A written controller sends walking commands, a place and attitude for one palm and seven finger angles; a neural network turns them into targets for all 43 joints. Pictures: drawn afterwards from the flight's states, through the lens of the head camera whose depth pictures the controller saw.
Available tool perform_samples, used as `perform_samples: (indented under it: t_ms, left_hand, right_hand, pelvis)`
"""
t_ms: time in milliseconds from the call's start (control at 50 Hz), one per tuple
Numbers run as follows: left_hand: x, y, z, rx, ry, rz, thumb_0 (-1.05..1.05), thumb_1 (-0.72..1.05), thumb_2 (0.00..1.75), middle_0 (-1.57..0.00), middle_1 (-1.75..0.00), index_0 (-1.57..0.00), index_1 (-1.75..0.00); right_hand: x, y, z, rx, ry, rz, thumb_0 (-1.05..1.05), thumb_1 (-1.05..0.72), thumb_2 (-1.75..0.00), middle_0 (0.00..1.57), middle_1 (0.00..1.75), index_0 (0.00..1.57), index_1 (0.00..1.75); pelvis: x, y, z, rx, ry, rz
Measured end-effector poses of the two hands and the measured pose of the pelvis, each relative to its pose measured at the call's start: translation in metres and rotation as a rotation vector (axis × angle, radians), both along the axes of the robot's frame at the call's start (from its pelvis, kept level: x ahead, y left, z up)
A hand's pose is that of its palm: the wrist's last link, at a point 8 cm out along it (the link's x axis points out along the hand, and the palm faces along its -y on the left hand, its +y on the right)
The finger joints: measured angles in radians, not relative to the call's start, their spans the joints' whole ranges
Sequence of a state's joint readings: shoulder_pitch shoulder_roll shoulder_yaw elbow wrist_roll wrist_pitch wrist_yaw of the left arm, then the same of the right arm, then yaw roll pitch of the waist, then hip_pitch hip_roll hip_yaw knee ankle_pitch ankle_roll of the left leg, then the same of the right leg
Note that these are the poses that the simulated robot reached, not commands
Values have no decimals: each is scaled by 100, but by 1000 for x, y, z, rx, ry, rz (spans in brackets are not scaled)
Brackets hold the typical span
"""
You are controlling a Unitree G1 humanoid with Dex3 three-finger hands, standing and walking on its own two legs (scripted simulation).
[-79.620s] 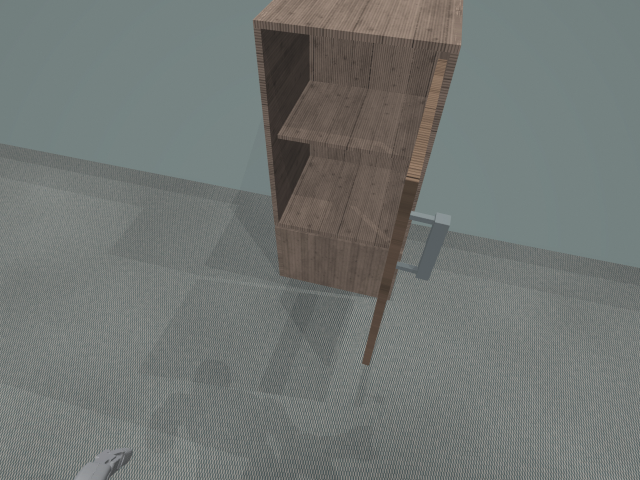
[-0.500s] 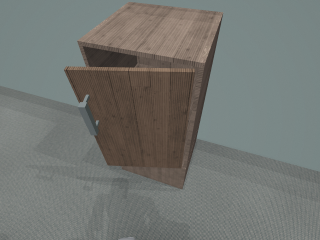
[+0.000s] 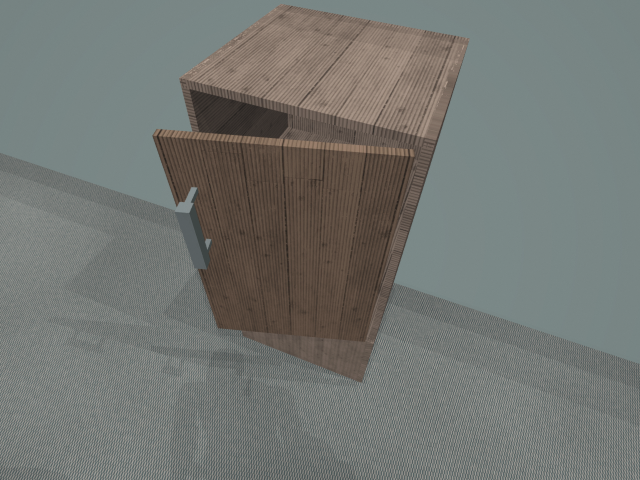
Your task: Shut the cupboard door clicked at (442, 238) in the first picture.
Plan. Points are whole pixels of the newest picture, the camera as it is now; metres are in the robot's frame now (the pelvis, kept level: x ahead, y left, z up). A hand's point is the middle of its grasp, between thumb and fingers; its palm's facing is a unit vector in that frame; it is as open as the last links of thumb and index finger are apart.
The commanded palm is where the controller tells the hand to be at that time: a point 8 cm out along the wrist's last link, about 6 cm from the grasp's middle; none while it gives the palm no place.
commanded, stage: come to a stop and stand still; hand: left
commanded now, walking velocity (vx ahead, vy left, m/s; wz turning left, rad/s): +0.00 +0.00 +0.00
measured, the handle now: (197, 229) +0.50 +0.26 -0.03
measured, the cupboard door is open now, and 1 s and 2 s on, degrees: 17 17 17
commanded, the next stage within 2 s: look again from close up in 0.14 s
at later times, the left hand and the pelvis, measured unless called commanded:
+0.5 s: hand out of the picture +0.00 +0.17 -0.17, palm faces +0.00 -0.97 -0.23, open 7.4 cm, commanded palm none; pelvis +0.00 -0.01 -0.01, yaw +0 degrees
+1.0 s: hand out of the picture +0.01 +0.15 -0.18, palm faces +0.02 -0.98 -0.21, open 7.4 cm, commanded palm none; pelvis +0.00 -0.03 -0.01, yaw +0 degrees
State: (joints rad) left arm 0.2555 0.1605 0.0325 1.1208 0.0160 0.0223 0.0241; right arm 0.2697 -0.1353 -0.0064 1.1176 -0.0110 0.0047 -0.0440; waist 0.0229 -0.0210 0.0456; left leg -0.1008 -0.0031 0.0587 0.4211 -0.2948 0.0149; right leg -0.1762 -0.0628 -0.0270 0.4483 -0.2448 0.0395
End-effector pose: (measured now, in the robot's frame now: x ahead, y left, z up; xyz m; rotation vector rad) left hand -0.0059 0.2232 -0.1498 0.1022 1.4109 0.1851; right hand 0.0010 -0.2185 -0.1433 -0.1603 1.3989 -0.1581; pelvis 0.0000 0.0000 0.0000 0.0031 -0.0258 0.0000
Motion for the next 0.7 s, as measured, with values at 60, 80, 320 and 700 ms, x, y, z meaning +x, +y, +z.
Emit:
perform_samples:
  t_ms: [60,80,320,700]
  left_hand:
    - [3,-3,1,-5,-5,-14,0,91,90,-20,-30,-19,-30]
    - [3,-3,1,-4,-4,-19,0,91,90,-20,-30,-19,-30]
    - [0,-8,2,12,-7,-61,0,91,90,-20,-30,-19,-30]
    - [13,-15,11,50,-39,-83,0,91,90,-20,-30,-19,-30]
  right_hand:
    - [0,0,0,4,-9,-7,2,-94,-89,20,30,21,30]
    - [-1,0,0,5,-9,-8,2,-94,-89,20,30,21,30]
    - [-14,-1,-3,33,2,-8,1,-91,-89,20,30,20,30]
    - [-8,-15,-14,67,-25,11,1,-92,-89,20,30,20,30]
  pelvis:
    - [0,1,1,-1,-3,-4]
    - [0,1,1,-1,-2,-5]
    - [-5,-3,-1,-7,15,-6]
    - [-4,-19,-4,15,10,-11]
